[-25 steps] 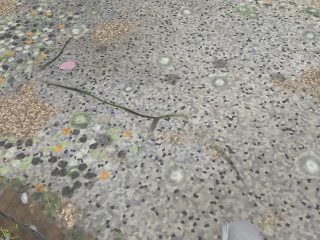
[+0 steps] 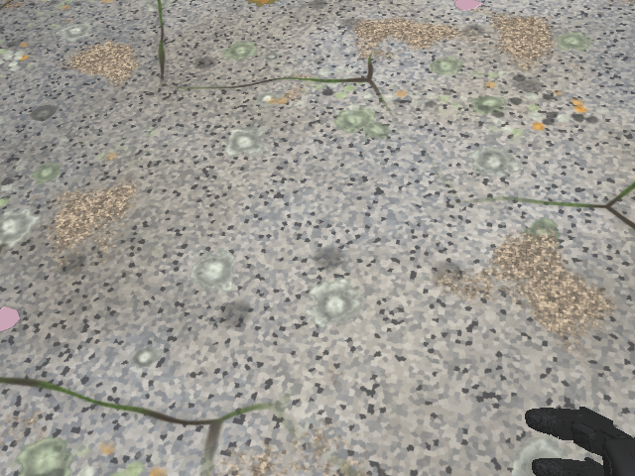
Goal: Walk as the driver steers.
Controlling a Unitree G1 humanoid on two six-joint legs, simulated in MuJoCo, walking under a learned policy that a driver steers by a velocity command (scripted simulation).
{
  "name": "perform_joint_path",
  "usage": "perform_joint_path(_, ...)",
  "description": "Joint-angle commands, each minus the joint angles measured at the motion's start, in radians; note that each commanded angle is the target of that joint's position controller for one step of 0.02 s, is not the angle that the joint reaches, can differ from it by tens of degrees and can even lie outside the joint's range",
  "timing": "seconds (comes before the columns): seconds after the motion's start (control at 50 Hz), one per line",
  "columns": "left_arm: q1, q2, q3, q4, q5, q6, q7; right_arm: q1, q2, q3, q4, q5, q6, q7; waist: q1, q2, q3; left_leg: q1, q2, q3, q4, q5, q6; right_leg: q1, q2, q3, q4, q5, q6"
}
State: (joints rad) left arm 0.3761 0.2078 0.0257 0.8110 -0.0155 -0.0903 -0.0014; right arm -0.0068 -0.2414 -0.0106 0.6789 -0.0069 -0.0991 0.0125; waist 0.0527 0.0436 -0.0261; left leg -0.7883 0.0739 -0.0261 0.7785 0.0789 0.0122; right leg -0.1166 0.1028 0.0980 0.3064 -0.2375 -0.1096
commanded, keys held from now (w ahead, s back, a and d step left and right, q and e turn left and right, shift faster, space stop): w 0.28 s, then w+q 0.54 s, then no key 0.18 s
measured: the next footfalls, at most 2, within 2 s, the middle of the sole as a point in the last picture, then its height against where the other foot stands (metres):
left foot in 0.20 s outside the picture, level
right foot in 0.68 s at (419, 422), level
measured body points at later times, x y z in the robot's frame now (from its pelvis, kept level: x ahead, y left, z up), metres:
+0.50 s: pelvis +0.32 +0.04 +0.00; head +0.35 +0.05 +0.45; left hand +0.54 +0.28 -0.08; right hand +0.33 -0.23 -0.12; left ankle +0.30 +0.12 -0.75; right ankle +0.46 -0.14 -0.68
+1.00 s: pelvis +0.58 +0.02 +0.00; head +0.62 +0.03 +0.44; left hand +0.56 +0.31 -0.12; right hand +0.84 -0.18 -0.09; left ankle +0.66 +0.19 -0.70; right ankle +0.58 -0.10 -0.75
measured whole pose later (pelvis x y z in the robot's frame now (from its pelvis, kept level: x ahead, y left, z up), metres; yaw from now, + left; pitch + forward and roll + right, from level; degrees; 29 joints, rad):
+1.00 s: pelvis +0.58 +0.02 +0.00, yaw +15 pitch +2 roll -2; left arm 0.30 0.27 0.08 0.82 0.00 -0.09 0.00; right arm 0.14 -0.30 -0.07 0.65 0.00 -0.02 0.01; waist 0.07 0.04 0.03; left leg -0.65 0.07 -0.05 0.81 -0.14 -0.02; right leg -0.14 0.01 -0.11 0.32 -0.22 -0.01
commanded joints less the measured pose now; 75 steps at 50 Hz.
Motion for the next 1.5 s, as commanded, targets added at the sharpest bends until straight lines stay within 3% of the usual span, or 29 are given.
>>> perform_joint_path(0.02,0.083,0.174,0.046,-0.024,-0.004,-0.004,0.016,-0.169,-0.05,-0.017,-0.084,0.021,-0.016,0.015,0.054,-0.138,0.035,0.093,-0.048,0.052,-0.212,0.092,-0.015,0.041,-0.221,0.115,-0.12,0.327,-0.079)
perform_joint_path(0.12,0.067,0.189,0.058,-0.02,0.006,0.023,0.028,-0.136,-0.103,-0.043,-0.084,0.021,-0.037,0.041,0.022,-0.142,0.059,0.141,-0.066,0.036,-0.346,-0.012,0.041,0.228,-0.296,0.144,-0.021,0.525,-0.069)
perform_joint_path(0.18,0.011,0.217,0.063,-0.036,0.022,0.038,0.022,0.122,-0.171,-0.077,-0.024,0.015,-0.04,0.025,-0.108,-0.172,-0.104,0.502,-0.101,0.073,-0.355,-0.054,0.113,0.219,-0.239,0.099,0.289,0.94,-0.027)
perform_joint_path(0.2,-0.016,0.181,0.047,-0.064,0.037,0.034,0.016,0.302,-0.21,-0.085,0.004,-0.006,-0.039,0.017,-0.179,-0.125,-0.248,0.826,0.047,-0.072,-0.269,-0.012,0.182,0.014,-0.2,0.102,0.531,0.731,-0.014)
perform_joint_path(0.22,0.155,0.071,0.017,-0.059,0.026,0.02,0.006,0.407,-0.274,-0.106,0.027,-0.02,-0.034,0.013,-0.122,0.172,-0.404,1.253,0.304,-0.53,-0.283,-0.116,0.376,-0.414,-0.012,0.043,0.956,0.041,0.082)
perform_joint_path(0.24,0.163,0.122,0.017,-0.04,0.006,0.006,0.004,0.426,-0.187,-0.089,0.048,0.005,-0.03,0.016,-0.145,0.195,-0.432,1.257,0.329,-0.742,-0.439,-0.31,0.372,-0.539,-0.006,0.116,1.082,-0.297,0.077)
perform_joint_path(0.26,0.018,0.201,0.038,-0.077,-0.016,-0.003,-0.001,0.344,-0.134,-0.075,0.035,0.021,-0.023,0.006,-0.153,0.091,-0.237,1.085,0.287,-0.587,-0.473,-0.432,0.306,-0.604,-0.073,0.11,1.104,-0.231,0.069)
perform_joint_path(0.3,-0.138,0.194,0.036,-0.127,0.005,-0.017,-0.002,0.254,-0.115,-0.058,0.033,0.009,-0.014,0.006,-0.104,-0.05,-0.034,0.768,0.204,-0.395,-0.549,-0.298,0.263,-0.582,-0.152,0.023,1.006,-0.106,0.07)
perform_joint_path(0.32,-0.126,0.178,0.039,-0.132,0.014,-0.018,-0.002,0.25,-0.104,-0.051,0.036,-0.002,-0.016,0.009,-0.066,-0.025,-0.01,0.697,0.163,-0.341,-0.573,-0.213,0.256,-0.547,-0.182,0.016,0.959,-0.071,0.07)
perform_joint_path(0.48,-0.292,0.085,0.011,-0.196,0.028,-0.02,0.002,0.331,-0.169,-0.076,0.055,0.025,0.002,-0.006,-0.079,0.009,0.038,0.519,0.041,-0.142,-0.615,-0.007,0.226,-0.466,-0.176,-0.062,0.439,0.219,0.152)
perform_joint_path(0.58,-0.443,0.111,0.022,-0.238,0.006,-0.038,-0.016,0.448,-0.172,-0.08,0.077,0.039,0.033,-0.017,-0.136,0.038,0.034,0.635,0.077,-0.225,-0.523,-0.082,0.199,-0.413,-0.116,-0.046,0.227,0.296,0.153)
perform_joint_path(0.64,-0.414,0.153,0.044,-0.241,0.002,-0.051,-0.02,0.438,-0.189,-0.091,0.07,0.036,0.051,-0.03,-0.094,0.068,0.022,0.687,0.103,-0.303,-0.429,-0.097,0.165,-0.321,-0.105,-0.034,0.143,0.203,0.122)
perform_joint_path(0.68,-0.21,0.214,0.076,-0.205,0.021,-0.057,-0.006,0.399,-0.148,-0.08,0.041,0.025,0.052,-0.029,0.015,0.054,-0.114,0.591,0.02,-0.256,-0.186,-0.035,0.109,0.006,-0.176,-0.001,0.136,0.198,0.051)
perform_joint_path(0.7,-0.023,0.286,0.096,-0.187,0.03,-0.049,0.006,0.387,-0.085,-0.06,0.001,-0.001,0.046,-0.031,0.083,-0.092,-0.276,0.408,-0.063,-0.157,0.121,-0.291,0.066,0.293,-0.376,0.19,0.176,0.223,-0.01)
perform_joint_path(0.72,0.001,0.318,0.102,-0.159,0.032,-0.034,-0.002,0.54,-0.041,-0.043,-0.025,0.033,0.032,-0.027,0.0,-0.429,-0.372,0.073,-0.131,-0.093,0.395,-0.7,0.025,0.522,-0.555,0.621,0.083,0.016,-0.159)
perform_joint_path(0.74,-0.017,0.211,0.081,-0.174,0.022,-0.027,-0.002,0.501,-0.136,-0.065,0.004,0.049,0.036,-0.031,0.03,-0.284,-0.275,-0.031,-0.064,-0.133,0.519,-0.644,0.011,0.455,-0.522,0.615,0.041,-0.145,-0.139)
perform_joint_path(0.78,-0.104,0.151,0.059,-0.173,0.022,-0.02,0.001,0.36,-0.158,-0.079,-0.019,0.035,0.049,-0.027,0.014,-0.111,-0.085,-0.01,-0.004,-0.09,0.527,-0.469,-0.006,0.193,-0.441,0.34,-0.003,-0.013,-0.088)
perform_joint_path(0.88,-0.191,0.154,0.065,-0.126,0.033,-0.034,-0.007,0.318,-0.084,-0.075,-0.05,0.019,0.082,-0.02,-0.077,-0.131,0.039,0.125,0.022,-0.063,0.343,-0.401,-0.039,-0.088,-0.363,0.04,-0.089,0.493,-0.106)
perform_joint_path(0.96,-0.206,0.202,0.078,-0.088,0.019,-0.018,0.004,0.243,-0.045,-0.051,-0.056,0.007,0.07,-0.003,-0.065,-0.125,-0.012,0.261,-0.002,-0.005,0.028,-0.185,-0.032,-0.102,-0.317,-0.12,-0.06,0.658,-0.084)
perform_joint_path(1.1,-0.138,0.212,0.075,-0.023,-0.014,0.006,0.009,0.234,-0.146,-0.088,-0.066,-0.008,0.061,0.006,-0.093,-0.096,-0.098,0.578,-0.08,0.033,-0.337,0.043,0.066,-0.037,-0.272,-0.14,0.22,0.539,0.021)
perform_joint_path(1.12,-0.106,0.168,0.056,-0.033,0.021,0.0,0.009,0.297,-0.226,-0.105,-0.07,-0.022,0.063,-0.009,-0.102,0.021,-0.186,0.766,0.081,-0.123,-0.289,0.502,0.117,-0.146,-0.203,-0.197,0.411,0.28,0.085)
perform_joint_path(1.14,0.02,0.092,0.019,-0.026,0.044,0.002,-0.002,0.276,-0.225,-0.086,-0.086,-0.043,0.067,-0.016,-0.048,0.218,-0.297,0.989,0.325,-0.396,-0.267,0.74,0.318,-0.378,-0.124,-0.144,0.688,-0.405,0.156)
perform_joint_path(1.16,0.013,0.153,0.031,-0.001,0.021,0.02,-0.006,0.293,-0.143,-0.066,-0.07,-0.021,0.073,-0.006,-0.083,0.158,-0.365,0.933,0.311,-0.426,-0.31,0.542,0.341,-0.376,-0.153,-0.033,0.75,-0.48,0.167)
perform_joint_path(1.18,-0.057,0.187,0.041,-0.016,0.0,0.038,-0.004,0.253,-0.119,-0.056,-0.065,-0.012,0.073,0.002,-0.084,0.108,-0.267,0.866,0.252,-0.362,-0.34,0.396,0.301,-0.421,-0.171,-0.034,0.774,-0.456,0.172)
perform_joint_path(1.24,-0.11,0.177,0.046,-0.013,0.017,0.088,0.027,0.115,-0.132,-0.059,-0.06,-0.012,0.081,0.0,-0.029,0.071,-0.122,0.584,0.173,-0.262,-0.434,0.073,0.222,-0.348,-0.197,-0.042,0.658,-0.316,0.19)
perform_joint_path(1.38,-0.086,0.108,0.03,0.037,0.033,0.099,0.033,0.067,-0.077,-0.049,-0.014,-0.009,0.092,-0.019,-0.003,0.08,-0.089,0.395,0.081,-0.152,-0.471,-0.405,0.156,-0.048,-0.146,-0.103,0.257,0.034,0.149)
perform_joint_path(1.42,-0.115,0.149,0.032,0.018,0.056,0.098,0.031,0.127,-0.047,-0.04,0.025,-0.014,0.09,-0.016,-0.026,0.017,-0.017,0.345,0.02,-0.126,-0.44,-0.595,0.059,-0.032,-0.212,-0.027,0.142,0.061,0.102)
perform_joint_path(1.44,-0.147,0.214,0.049,0.021,0.041,0.099,0.036,0.161,-0.059,-0.048,0.025,-0.012,0.089,-0.015,-0.076,-0.098,0.035,0.378,-0.038,-0.064,-0.422,-0.557,0.024,-0.149,-0.225,-0.018,0.131,-0.111,0.07)
perform_joint_path(1.5,-0.194,0.133,0.031,0.033,0.042,0.076,0.034,0.133,-0.063,-0.053,0.043,-0.011,0.09,-0.029,-0.071,-0.154,0.058,0.552,-0.054,-0.027,-0.327,-0.372,0.016,-0.305,-0.197,-0.021,0.057,-0.231,0.097)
